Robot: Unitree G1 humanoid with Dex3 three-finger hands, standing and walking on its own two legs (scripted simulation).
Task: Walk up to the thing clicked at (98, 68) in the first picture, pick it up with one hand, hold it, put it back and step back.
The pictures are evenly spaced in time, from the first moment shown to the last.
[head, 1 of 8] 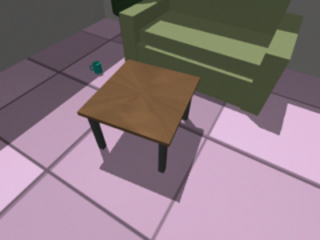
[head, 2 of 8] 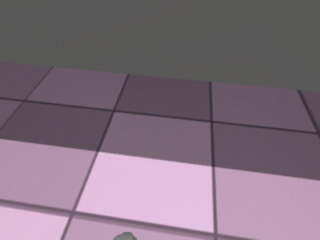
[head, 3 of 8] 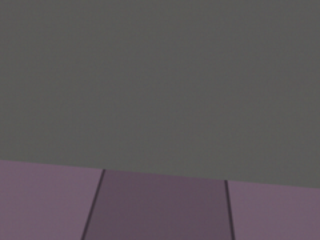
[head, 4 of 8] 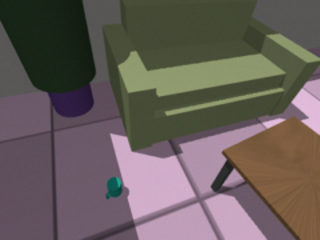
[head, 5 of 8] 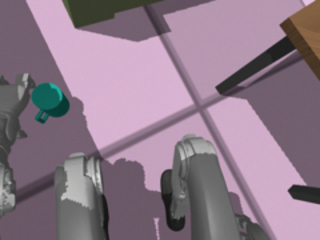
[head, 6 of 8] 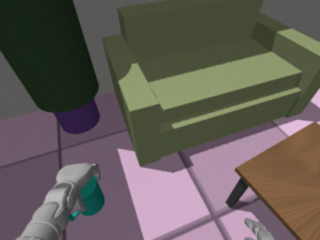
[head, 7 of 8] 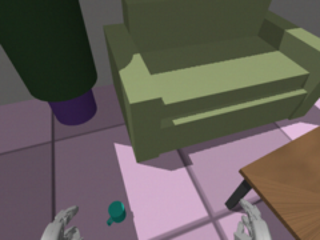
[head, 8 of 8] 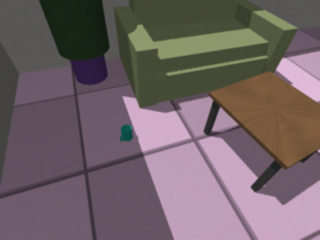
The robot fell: no
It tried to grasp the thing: yes
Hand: left
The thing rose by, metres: 0.62
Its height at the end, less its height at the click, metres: +0.00
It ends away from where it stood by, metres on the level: 0.03
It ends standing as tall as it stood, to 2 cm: yes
